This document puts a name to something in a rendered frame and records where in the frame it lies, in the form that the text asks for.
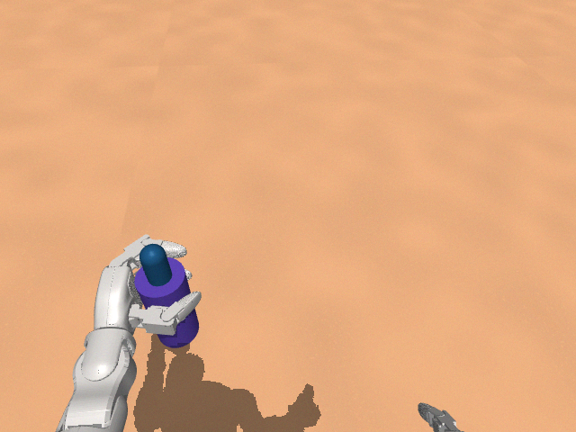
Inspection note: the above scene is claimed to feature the left robot arm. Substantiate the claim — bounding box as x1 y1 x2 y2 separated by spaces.
56 327 137 432

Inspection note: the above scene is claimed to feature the bottle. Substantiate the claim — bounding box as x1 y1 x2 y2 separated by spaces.
134 244 199 348

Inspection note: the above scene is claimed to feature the right robot hand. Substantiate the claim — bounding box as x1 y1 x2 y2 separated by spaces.
418 403 464 432

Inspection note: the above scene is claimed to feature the left robot hand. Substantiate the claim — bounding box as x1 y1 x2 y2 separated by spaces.
94 235 202 336

